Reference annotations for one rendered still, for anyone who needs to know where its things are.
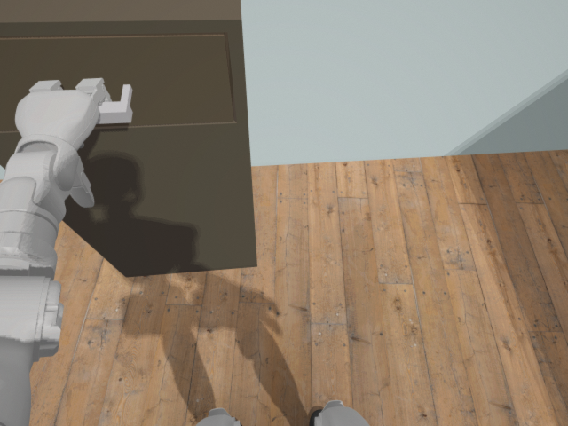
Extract handle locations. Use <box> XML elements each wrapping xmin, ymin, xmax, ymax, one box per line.
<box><xmin>97</xmin><ymin>84</ymin><xmax>133</xmax><ymax>124</ymax></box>

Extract left robot forearm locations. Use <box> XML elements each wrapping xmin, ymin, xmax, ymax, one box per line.
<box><xmin>0</xmin><ymin>134</ymin><xmax>79</xmax><ymax>280</ymax></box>

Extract left robot shin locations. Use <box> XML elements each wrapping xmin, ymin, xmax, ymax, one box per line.
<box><xmin>208</xmin><ymin>408</ymin><xmax>232</xmax><ymax>418</ymax></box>

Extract robot left hand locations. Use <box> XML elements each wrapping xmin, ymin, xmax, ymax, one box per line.
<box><xmin>15</xmin><ymin>78</ymin><xmax>112</xmax><ymax>208</ymax></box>

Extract robot shin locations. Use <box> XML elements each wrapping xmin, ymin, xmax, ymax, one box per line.
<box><xmin>321</xmin><ymin>400</ymin><xmax>344</xmax><ymax>412</ymax></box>
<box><xmin>208</xmin><ymin>408</ymin><xmax>232</xmax><ymax>418</ymax></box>

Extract drawer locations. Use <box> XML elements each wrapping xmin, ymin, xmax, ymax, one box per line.
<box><xmin>0</xmin><ymin>32</ymin><xmax>234</xmax><ymax>130</ymax></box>

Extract right robot shin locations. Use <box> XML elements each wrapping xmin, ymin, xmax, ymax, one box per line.
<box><xmin>321</xmin><ymin>400</ymin><xmax>344</xmax><ymax>412</ymax></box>

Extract left robot upper arm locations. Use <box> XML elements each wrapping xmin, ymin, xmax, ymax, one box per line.
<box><xmin>0</xmin><ymin>276</ymin><xmax>64</xmax><ymax>426</ymax></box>

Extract cabinet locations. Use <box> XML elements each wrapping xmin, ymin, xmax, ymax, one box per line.
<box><xmin>0</xmin><ymin>0</ymin><xmax>257</xmax><ymax>278</ymax></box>

